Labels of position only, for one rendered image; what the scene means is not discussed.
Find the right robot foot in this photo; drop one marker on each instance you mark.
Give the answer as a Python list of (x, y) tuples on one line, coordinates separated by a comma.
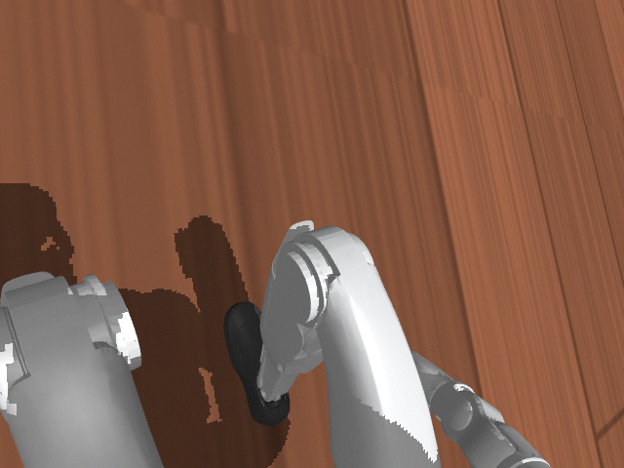
[(244, 344)]

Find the right robot arm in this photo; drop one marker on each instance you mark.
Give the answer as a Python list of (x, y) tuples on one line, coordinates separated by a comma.
[(479, 429)]

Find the right robot hand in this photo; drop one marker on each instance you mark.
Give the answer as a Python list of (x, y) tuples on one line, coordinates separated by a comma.
[(431, 377)]

